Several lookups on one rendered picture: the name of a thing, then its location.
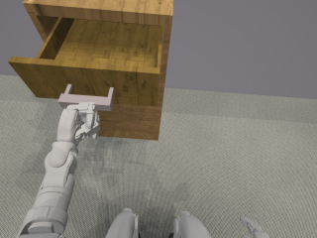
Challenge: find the drawer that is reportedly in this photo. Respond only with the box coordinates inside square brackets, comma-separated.
[8, 17, 163, 107]

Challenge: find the left robot shin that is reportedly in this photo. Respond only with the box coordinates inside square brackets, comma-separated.
[122, 208, 133, 213]

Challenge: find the handle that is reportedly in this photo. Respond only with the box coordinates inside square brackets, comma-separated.
[58, 84, 115, 111]

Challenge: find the left robot hand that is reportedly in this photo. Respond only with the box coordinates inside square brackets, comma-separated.
[56, 102, 100, 147]

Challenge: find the right robot hand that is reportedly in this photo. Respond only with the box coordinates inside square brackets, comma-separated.
[240, 216, 269, 238]

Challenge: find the robot left thigh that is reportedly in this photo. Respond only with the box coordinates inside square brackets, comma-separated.
[105, 212, 140, 238]

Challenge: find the left robot forearm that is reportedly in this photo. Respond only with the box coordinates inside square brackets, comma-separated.
[15, 141, 78, 238]

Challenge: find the cabinet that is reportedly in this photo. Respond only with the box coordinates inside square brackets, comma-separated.
[23, 0, 173, 141]

